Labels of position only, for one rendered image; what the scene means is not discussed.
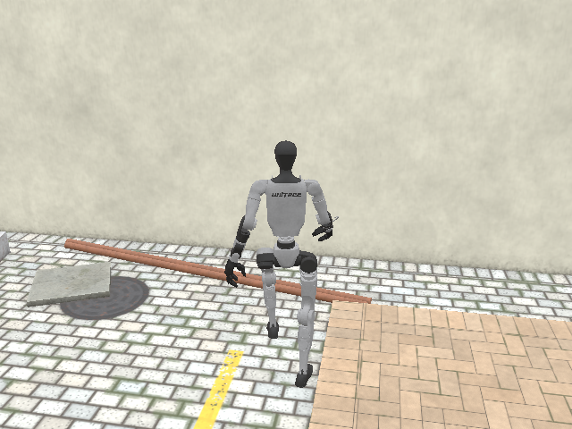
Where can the right robot hand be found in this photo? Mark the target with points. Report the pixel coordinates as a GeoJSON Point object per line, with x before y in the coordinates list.
{"type": "Point", "coordinates": [321, 230]}

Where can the left robot thigh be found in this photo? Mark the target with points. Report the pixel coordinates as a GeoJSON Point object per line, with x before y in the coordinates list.
{"type": "Point", "coordinates": [265, 261]}

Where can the robot right upper arm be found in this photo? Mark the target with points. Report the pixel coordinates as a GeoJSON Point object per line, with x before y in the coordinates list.
{"type": "Point", "coordinates": [314, 189]}

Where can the left robot hand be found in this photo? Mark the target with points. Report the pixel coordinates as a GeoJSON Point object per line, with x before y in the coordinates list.
{"type": "Point", "coordinates": [229, 272]}

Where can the right robot foot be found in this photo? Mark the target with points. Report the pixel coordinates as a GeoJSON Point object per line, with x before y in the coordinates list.
{"type": "Point", "coordinates": [301, 380]}

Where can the robot left upper arm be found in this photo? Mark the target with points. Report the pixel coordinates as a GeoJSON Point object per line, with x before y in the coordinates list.
{"type": "Point", "coordinates": [257, 189]}

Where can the robot right forearm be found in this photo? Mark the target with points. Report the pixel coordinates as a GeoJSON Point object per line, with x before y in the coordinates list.
{"type": "Point", "coordinates": [328, 227]}

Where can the robot left forearm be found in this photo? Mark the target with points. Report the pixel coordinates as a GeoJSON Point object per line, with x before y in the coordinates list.
{"type": "Point", "coordinates": [239, 243]}

